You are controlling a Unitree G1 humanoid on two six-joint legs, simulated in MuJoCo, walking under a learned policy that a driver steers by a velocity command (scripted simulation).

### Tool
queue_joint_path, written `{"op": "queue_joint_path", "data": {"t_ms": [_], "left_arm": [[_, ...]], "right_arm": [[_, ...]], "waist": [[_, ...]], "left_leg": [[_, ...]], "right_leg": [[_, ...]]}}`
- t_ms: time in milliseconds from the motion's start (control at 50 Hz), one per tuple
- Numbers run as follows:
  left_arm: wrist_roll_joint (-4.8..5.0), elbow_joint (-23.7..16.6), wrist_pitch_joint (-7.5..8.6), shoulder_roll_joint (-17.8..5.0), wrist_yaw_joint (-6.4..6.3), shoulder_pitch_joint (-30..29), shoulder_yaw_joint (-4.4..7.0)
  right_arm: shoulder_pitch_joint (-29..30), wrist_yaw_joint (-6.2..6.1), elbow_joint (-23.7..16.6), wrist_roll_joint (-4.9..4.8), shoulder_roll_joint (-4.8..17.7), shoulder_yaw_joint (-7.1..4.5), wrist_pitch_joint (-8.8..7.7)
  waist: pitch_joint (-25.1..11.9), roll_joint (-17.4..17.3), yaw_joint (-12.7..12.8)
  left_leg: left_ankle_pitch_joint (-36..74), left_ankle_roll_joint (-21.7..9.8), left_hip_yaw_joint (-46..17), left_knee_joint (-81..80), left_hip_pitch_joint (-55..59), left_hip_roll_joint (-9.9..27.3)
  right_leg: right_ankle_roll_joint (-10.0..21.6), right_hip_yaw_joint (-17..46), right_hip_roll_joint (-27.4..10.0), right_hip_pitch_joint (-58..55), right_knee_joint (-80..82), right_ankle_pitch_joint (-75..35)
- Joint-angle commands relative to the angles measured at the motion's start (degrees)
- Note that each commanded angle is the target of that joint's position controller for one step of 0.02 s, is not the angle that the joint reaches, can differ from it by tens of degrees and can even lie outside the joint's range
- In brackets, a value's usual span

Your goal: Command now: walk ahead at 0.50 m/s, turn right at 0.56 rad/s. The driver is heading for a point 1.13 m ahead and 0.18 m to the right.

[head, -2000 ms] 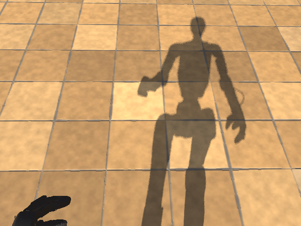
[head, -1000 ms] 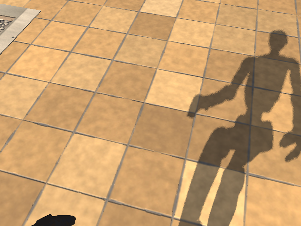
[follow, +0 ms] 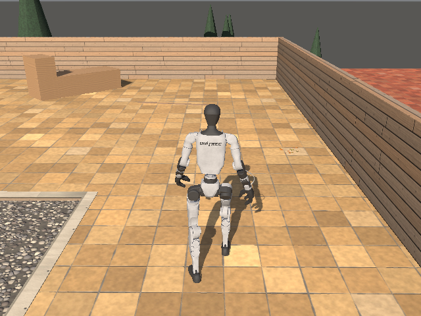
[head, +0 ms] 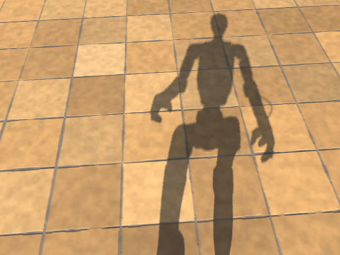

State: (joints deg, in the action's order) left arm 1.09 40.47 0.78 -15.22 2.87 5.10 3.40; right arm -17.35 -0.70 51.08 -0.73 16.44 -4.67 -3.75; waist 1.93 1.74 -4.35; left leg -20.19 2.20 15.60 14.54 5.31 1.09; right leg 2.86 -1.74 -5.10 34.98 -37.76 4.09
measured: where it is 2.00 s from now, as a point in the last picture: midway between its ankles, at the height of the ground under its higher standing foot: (219, 124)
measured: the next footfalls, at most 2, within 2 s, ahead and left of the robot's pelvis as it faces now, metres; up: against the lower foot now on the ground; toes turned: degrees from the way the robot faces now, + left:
right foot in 0.06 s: +0.20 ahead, -0.11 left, +0.00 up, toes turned -5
left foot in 0.54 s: +0.51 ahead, +0.04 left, +0.00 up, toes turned -20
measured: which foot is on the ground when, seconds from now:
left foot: down 0.00-0.06, up 0.08-0.52, down 0.54-1.00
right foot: up 0.00-0.04, down 0.06-0.54, up 0.56-1.00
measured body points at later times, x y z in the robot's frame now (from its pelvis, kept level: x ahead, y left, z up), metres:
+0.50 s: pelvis +0.29 -0.03 +0.00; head +0.31 -0.05 +0.45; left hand +0.40 +0.25 -0.10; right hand +0.45 -0.32 -0.07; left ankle +0.48 +0.06 -0.71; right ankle +0.16 -0.11 -0.73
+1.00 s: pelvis +0.55 -0.10 +0.01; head +0.58 -0.12 +0.45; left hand +0.85 +0.01 -0.06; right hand +0.43 -0.36 -0.12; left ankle +0.47 +0.05 -0.73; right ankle +0.65 -0.28 -0.71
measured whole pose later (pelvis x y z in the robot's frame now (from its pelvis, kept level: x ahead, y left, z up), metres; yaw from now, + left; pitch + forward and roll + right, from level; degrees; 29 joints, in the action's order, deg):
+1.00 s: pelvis +0.55 -0.10 +0.01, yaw -20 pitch +2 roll +2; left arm 1.0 37.2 4.1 -14.5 1.8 2.3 2.0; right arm -22.5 0.5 51.5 -1.4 16.5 -3.0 -3.7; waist 1.0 1.6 -6.5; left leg -18.4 -0.5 0.7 14.2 1.8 -1.6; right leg 1.1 1.1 -3.0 32.2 -30.5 1.5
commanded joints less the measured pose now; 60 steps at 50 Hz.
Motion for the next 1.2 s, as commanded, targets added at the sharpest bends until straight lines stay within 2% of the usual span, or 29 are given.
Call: {"op": "queue_joint_path", "data": {"t_ms": [20,40,60,80,100,120,140,180,260,360,460,520,540,560,580,600,620,640,700,820,960,1000,1040,1060,1080,1100,1120,1160,1200], "left_arm": [[0.01,-4.48,0.35,-6.49,0.36,1.41,2.36],[0.23,-2.52,0.25,-8.77,0.06,9.39,3.85],[0.40,0.32,-0.22,-13.06,-0.96,19.48,6.05],[1.07,0.60,-0.19,-20.10,-1.84,19.18,7.15],[0.34,-2.10,1.09,-17.91,-1.29,19.96,5.97],[-0.14,-1.56,2.11,-13.60,-0.99,18.50,4.75],[0.02,-1.56,2.72,-11.80,-1.07,15.98,4.22],[-0.59,-3.25,2.94,-8.03,-1.45,8.73,2.92],[-0.44,-3.59,3.16,-9.71,-2.72,9.05,3.20],[0.00,-2.38,2.48,-10.83,-3.86,12.81,3.66],[0.16,-0.27,2.04,-9.31,-4.04,16.55,3.33],[-0.25,0.12,1.54,-8.57,-4.01,15.96,3.03],[-0.58,-0.33,1.60,-6.46,-3.79,15.73,2.18],[-1.44,-1.22,1.85,-3.77,-3.91,19.18,1.07],[0.68,-1.17,2.53,-2.34,-3.84,25.94,0.52],[1.29,-0.41,2.73,-8.05,-3.94,21.86,1.45],[1.01,-1.67,2.76,-9.89,-3.88,14.79,1.92],[0.17,-2.55,2.83,-9.15,-3.90,11.11,1.73],[-0.44,-2.84,3.12,-6.28,-3.24,10.87,1.52],[-0.86,-5.20,3.43,-2.81,-2.74,2.71,-0.11],[0.08,-8.01,4.21,-3.68,-1.04,-7.00,-0.20],[-0.03,-7.82,4.41,-5.16,-0.75,-5.20,0.36],[-0.61,-4.05,4.33,-9.03,-1.30,7.38,2.48],[-1.27,-2.17,4.05,-13.23,-1.96,18.09,3.69],[-1.22,-1.02,3.72,-17.55,-1.76,20.12,4.35],[-0.54,-1.10,3.55,-11.71,-1.69,20.45,2.98],[-0.50,-1.41,3.69,-9.85,-1.79,16.32,2.14],[-1.23,-1.88,3.79,-7.44,-1.55,10.02,1.31],[-1.61,-1.70,4.32,-6.24,-1.39,7.89,1.02]], "right_arm": [[2.48,-0.46,-3.10,-1.09,12.57,-3.07,0.72],[3.55,-0.50,-3.35,-1.40,12.51,-2.97,1.19],[2.80,-0.66,-3.80,-0.52,10.81,-2.22,1.02],[-1.27,-0.19,-6.93,2.39,2.11,0.39,-0.07],[1.54,0.48,-8.17,0.56,4.18,0.75,-2.54],[7.92,1.04,-9.79,-1.90,8.00,-0.22,-4.00],[9.19,0.98,-10.12,-1.72,7.46,0.13,-4.83],[8.15,0.40,-8.70,0.75,8.33,-0.60,-4.53],[9.02,0.54,-9.50,1.67,5.72,-0.23,-2.22],[19.24,1.31,-12.43,1.07,3.26,1.04,-2.31],[21.16,2.47,-13.55,0.41,5.71,0.45,-3.34],[14.51,2.41,-11.80,0.77,7.36,-0.58,-4.08],[8.12,2.15,-10.64,1.50,9.31,-1.40,-4.41],[-0.29,1.97,-9.76,2.13,13.30,-2.32,-4.42],[-5.25,2.74,-6.43,1.41,15.46,-3.22,-3.55],[-3.90,2.95,-7.17,-0.27,9.92,-1.81,-3.43],[-0.41,2.69,-7.76,-0.14,7.28,-0.98,-3.04],[2.36,2.59,-8.27,0.63,6.46,-0.42,-2.68],[4.45,2.15,-7.73,1.38,4.35,0.50,-2.65],[1.11,1.27,-5.47,0.05,8.47,-0.37,-2.24],[-5.06,1.04,-2.07,-0.78,9.75,-0.40,-0.53],[-4.65,0.76,-1.69,-0.82,10.79,-0.72,0.14],[-3.56,0.48,-2.02,-0.72,10.07,-0.30,0.54],[-3.20,0.35,-3.77,0.81,7.12,1.02,0.33],[-10.13,0.72,-4.78,0.75,0.55,3.03,-0.96],[-6.81,1.13,-3.99,-0.43,6.72,1.67,-1.98],[-1.35,1.45,-5.76,-1.53,9.17,0.90,-2.62],[2.64,1.20,-6.32,-0.25,8.01,0.83,-2.57],[0.70,1.27,-5.76,-0.02,6.12,0.93,-1.43]], "waist": [[-1.27,-6.53,5.12],[-5.33,-5.74,9.89],[-10.60,-2.37,14.22],[-12.94,14.05,8.11],[-23.33,9.91,10.04],[-16.43,5.00,11.75],[-11.20,2.62,9.96],[-6.46,-0.02,5.17],[-3.96,-0.54,3.56],[-1.09,2.16,7.49],[-1.23,3.74,8.36],[-2.87,5.68,4.66],[-8.20,4.31,1.62],[-17.08,-4.93,0.18],[-20.43,-22.78,2.32],[-14.04,-13.80,0.33],[-7.26,-8.37,-0.42],[-3.78,-4.86,0.58],[-2.27,-7.38,3.66],[-1.00,-5.87,1.76],[1.39,-6.31,-0.67],[0.27,-6.95,1.43],[-7.71,-5.78,8.20],[-16.45,0.27,12.25],[-22.95,15.88,8.38],[-21.35,10.21,10.83],[-12.64,7.30,10.32],[-5.28,2.03,7.12],[-4.34,3.28,4.13]], "left_leg": [[53.47,-8.18,-3.09,8.76,0.36,15.97],[57.15,-6.71,-1.40,19.71,-2.35,14.10],[46.59,-4.08,-1.02,35.48,-13.66,11.81],[-5.08,-0.06,-2.94,56.47,-39.64,1.50],[-15.50,-0.01,-18.34,66.08,-48.18,-3.39],[-10.06,-1.53,-20.72,66.01,-53.89,-0.13],[-5.03,-2.79,-20.48,61.51,-53.18,2.44],[0.55,-2.55,-21.03,52.47,-44.60,5.74],[6.01,0.51,-19.22,41.56,-40.23,4.93],[24.44,1.82,-18.25,20.62,-35.10,0.67],[23.57,-0.28,-19.93,14.13,-33.28,0.26],[17.69,-3.73,-17.21,11.04,-24.93,-1.01],[17.99,-6.46,-19.76,11.98,-14.41,2.18],[17.70,-11.73,-33.19,13.74,2.59,12.45],[0.49,-19.74,-59.16,4.39,14.32,21.28],[-12.27,-17.95,-60.41,1.36,11.01,20.42],[-10.21,-15.60,-51.54,0.95,4.06,18.32],[-3.36,-14.73,-45.12,0.04,-2.69,15.92],[9.31,-14.30,-35.55,-3.17,-11.07,11.36],[20.50,-14.72,-25.55,-6.66,-12.35,10.12],[23.47,-12.45,-22.95,-3.67,-6.91,12.34],[30.43,-11.31,-22.73,-0.04,-4.39,13.25],[43.54,-8.76,-18.62,15.02,-7.78,9.31],[29.61,-6.52,-16.14,32.50,-19.15,6.15],[-9.10,-3.19,-15.80,51.44,-40.88,-3.82],[-13.04,-3.58,-21.99,57.98,-47.86,-1.23],[-7.99,-4.23,-20.97,58.45,-51.14,1.51],[0.26,-3.58,-19.33,52.72,-47.38,5.29],[3.46,-2.80,-19.64,49.33,-41.72,6.75]], "right_leg": [[3.47,-4.65,4.64,-6.72,0.87,7.41],[5.37,-5.93,7.58,-17.57,4.17,5.46],[7.90,-0.91,6.96,-34.98,5.83,3.53],[16.82,28.72,-7.84,-52.49,9.94,8.82],[23.10,51.31,-14.72,-58.54,20.26,19.12],[19.46,44.25,-13.44,-55.40,22.21,15.98],[17.24,36.50,-10.97,-48.04,21.54,11.55],[14.47,26.57,-6.81,-33.82,22.35,-0.48],[14.59,20.25,-4.29,-24.25,25.23,-9.06],[10.25,16.09,0.05,-19.39,24.91,-0.75],[8.83,21.44,-3.53,-26.59,19.25,2.84],[6.99,22.19,-2.93,-29.26,12.19,-6.94],[5.21,19.59,0.10,-27.06,2.67,-9.79],[2.34,14.75,5.42,-16.32,-14.72,3.27],[-1.14,10.62,11.25,2.15,-30.76,29.30],[-1.09,13.82,7.87,8.82,-36.27,27.81],[-0.86,12.22,5.74,10.42,-36.47,22.57],[-0.85,10.12,3.67,8.86,-34.47,18.89],[-1.23,7.99,-0.19,2.86,-25.91,13.60],[-3.34,4.40,-0.85,2.41,-6.55,1.15],[-1.86,2.65,2.08,-1.85,6.91,-3.81],[-0.18,1.94,3.13,-5.84,8.96,-0.25],[2.88,0.09,4.96,-25.01,11.18,-1.00],[6.80,11.43,-5.46,-42.34,8.76,-3.08],[15.98,37.74,-17.58,-58.72,14.83,7.67],[15.47,42.15,-16.72,-57.11,19.05,16.55],[13.11,33.87,-14.60,-49.94,20.27,14.73],[11.36,23.50,-10.13,-36.08,23.26,4.05],[11.20,18.93,-8.12,-29.26,26.60,-1.01]]}}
